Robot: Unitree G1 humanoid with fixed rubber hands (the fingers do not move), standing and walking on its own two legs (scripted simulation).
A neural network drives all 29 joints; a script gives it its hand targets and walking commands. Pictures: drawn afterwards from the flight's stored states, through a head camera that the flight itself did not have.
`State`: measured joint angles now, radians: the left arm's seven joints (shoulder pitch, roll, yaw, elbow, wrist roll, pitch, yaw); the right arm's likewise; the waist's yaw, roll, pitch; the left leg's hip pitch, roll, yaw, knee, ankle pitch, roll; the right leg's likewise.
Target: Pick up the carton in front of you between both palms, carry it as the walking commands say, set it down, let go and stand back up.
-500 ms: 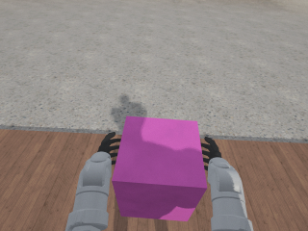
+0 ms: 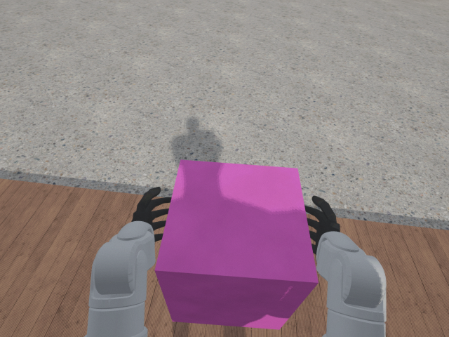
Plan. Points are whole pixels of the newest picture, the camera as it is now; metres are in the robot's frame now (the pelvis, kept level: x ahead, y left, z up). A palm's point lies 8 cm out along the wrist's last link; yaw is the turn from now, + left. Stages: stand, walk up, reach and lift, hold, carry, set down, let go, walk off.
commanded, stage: carry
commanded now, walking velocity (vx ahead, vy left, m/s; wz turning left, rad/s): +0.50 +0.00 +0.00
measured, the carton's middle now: (232, 248) +0.28 +0.00 +0.02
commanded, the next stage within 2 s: none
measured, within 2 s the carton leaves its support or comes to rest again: neither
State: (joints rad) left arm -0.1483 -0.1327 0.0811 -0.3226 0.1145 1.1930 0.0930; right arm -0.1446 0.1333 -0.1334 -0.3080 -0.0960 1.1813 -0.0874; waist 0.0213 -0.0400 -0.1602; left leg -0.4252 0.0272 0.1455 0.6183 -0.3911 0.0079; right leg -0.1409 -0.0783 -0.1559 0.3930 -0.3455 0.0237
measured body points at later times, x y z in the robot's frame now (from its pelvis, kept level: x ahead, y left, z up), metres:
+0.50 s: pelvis +0.32 -0.03 -0.02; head +0.32 -0.03 +0.43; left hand +0.59 +0.13 +0.04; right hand +0.60 -0.18 +0.04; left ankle +0.11 +0.08 -0.66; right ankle +0.41 -0.09 -0.74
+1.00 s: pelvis +0.65 +0.01 -0.03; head +0.67 +0.02 +0.42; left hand +1.03 +0.15 +0.08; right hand +1.01 -0.16 +0.09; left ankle +0.75 +0.07 -0.74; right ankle +0.45 -0.09 -0.66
